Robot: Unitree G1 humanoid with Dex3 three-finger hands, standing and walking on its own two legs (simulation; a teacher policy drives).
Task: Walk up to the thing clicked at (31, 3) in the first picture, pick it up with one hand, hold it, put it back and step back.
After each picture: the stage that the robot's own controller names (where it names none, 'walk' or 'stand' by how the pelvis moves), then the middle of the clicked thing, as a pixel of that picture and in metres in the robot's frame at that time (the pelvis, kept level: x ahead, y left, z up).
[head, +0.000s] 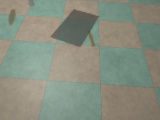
stand; (31, 1) +2.15 +0.72 -0.72
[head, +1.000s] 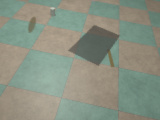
walk; (52, 11) +2.08 +0.32 -0.70
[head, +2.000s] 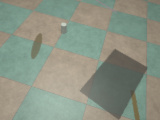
walk; (63, 28) +1.46 +0.13 -0.71
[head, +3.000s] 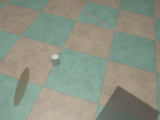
walk; (55, 60) +0.97 +0.20 -0.71
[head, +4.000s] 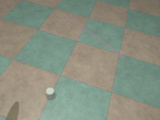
walk; (50, 94) +0.63 +0.19 -0.71
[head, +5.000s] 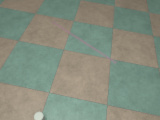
stand; (39, 118) +0.40 +0.26 -0.71
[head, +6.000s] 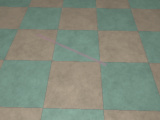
walk; out of the picture +0.31 +0.33 -0.72
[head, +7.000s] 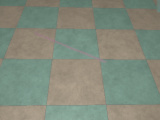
walk; out of the picture +0.34 +0.26 -0.71
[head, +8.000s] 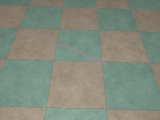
stand; out of the picture +0.31 +0.29 -0.72
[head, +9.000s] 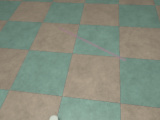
walk; out of the picture +0.40 +0.27 -0.72
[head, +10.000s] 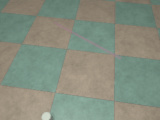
stand; (47, 118) +0.40 +0.25 -0.69
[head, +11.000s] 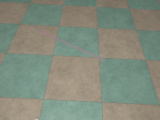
stand; out of the picture +0.40 +0.30 -0.72
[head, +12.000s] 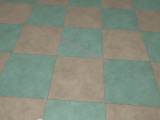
stand; out of the picture +0.40 +0.30 -0.73
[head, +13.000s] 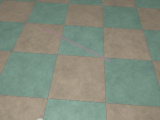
stand; out of the picture +0.39 +0.30 -0.73
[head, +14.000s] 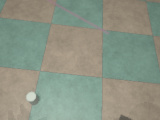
go down; (32, 98) +0.42 +0.30 -0.63
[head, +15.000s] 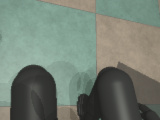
go down; out of the picture +0.46 +0.34 -0.28
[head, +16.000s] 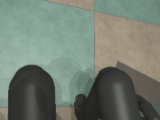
close in; out of the picture +0.45 +0.35 -0.28
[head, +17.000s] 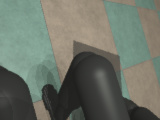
close in; out of the picture +0.43 +0.38 -0.22
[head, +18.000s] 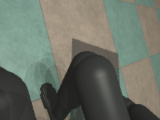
lift; out of the picture +0.41 +0.36 -0.22
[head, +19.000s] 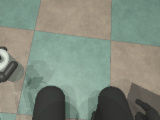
lift; (6, 66) +0.34 +0.25 -0.05
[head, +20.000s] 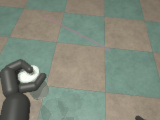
hold; (34, 83) +0.33 +0.17 +0.00
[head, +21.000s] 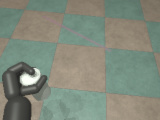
hold; (36, 85) +0.32 +0.16 -0.01
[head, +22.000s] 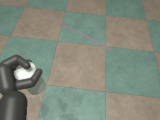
hold; (31, 79) +0.34 +0.18 +0.00
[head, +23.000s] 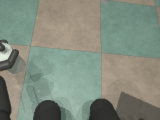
crouch; (9, 59) +0.40 +0.24 -0.08
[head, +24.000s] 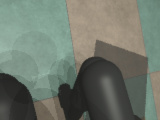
lower; out of the picture +0.44 +0.36 -0.20
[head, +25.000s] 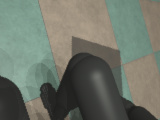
lower; out of the picture +0.42 +0.37 -0.23
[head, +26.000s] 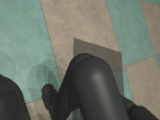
lower; out of the picture +0.42 +0.37 -0.23
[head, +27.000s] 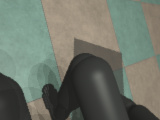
lower; out of the picture +0.41 +0.37 -0.23
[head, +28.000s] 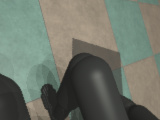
lower; out of the picture +0.42 +0.37 -0.23
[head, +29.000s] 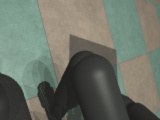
open; out of the picture +0.41 +0.36 -0.23
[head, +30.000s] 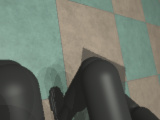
stand; out of the picture +0.42 +0.34 -0.24
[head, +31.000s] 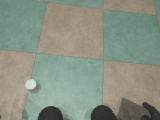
stand; (32, 86) +0.43 +0.27 -0.55
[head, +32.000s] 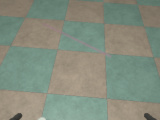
stand; out of the picture +0.39 +0.25 -0.66
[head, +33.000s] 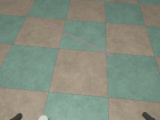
stand; out of the picture +0.40 +0.25 -0.67
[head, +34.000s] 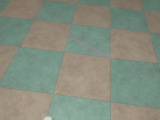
stand; out of the picture +0.40 +0.23 -0.71
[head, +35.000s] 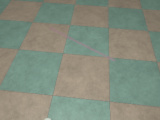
stand; out of the picture +0.40 +0.25 -0.73
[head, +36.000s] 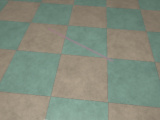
stand; out of the picture +0.39 +0.26 -0.73
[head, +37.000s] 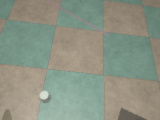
walk; (44, 97) +0.45 +0.20 -0.71
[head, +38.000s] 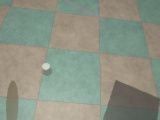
walk; (46, 69) +0.70 +0.24 -0.71
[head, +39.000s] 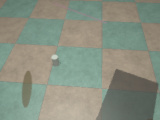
stand; (55, 60) +1.00 +0.32 -0.70
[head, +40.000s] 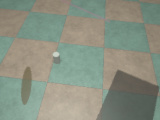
stand; (56, 58) +0.99 +0.24 -0.71
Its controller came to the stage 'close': yes
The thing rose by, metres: 0.71
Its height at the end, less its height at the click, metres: +0.00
